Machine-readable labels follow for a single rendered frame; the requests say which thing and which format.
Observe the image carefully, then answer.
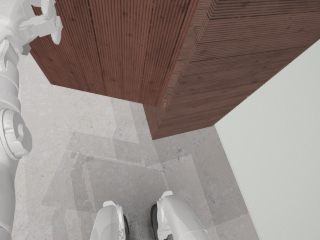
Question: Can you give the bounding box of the handle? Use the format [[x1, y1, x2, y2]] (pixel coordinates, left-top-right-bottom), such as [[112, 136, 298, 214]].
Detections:
[[21, 42, 31, 56]]

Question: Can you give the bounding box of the robot shin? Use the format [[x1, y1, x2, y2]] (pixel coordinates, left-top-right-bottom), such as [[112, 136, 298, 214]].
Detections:
[[157, 190, 173, 240], [97, 200, 126, 240]]

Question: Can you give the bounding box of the cupboard door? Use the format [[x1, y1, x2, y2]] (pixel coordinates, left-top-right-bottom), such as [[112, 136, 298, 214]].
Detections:
[[29, 0, 200, 107]]

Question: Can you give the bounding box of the left robot upper arm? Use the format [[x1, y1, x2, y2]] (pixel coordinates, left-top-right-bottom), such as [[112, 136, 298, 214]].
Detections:
[[0, 108, 33, 240]]

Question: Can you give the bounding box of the robot left hand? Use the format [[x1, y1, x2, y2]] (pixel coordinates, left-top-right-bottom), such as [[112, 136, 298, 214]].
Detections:
[[0, 0, 63, 46]]

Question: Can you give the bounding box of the right robot shin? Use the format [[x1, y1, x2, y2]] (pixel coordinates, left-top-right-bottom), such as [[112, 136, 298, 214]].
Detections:
[[157, 190, 173, 240]]

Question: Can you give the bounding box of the left robot shin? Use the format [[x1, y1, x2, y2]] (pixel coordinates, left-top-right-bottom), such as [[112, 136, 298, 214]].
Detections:
[[97, 200, 126, 240]]

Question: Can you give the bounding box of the left robot forearm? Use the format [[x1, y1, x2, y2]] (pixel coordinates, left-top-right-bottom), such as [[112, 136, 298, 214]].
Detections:
[[0, 25, 24, 115]]

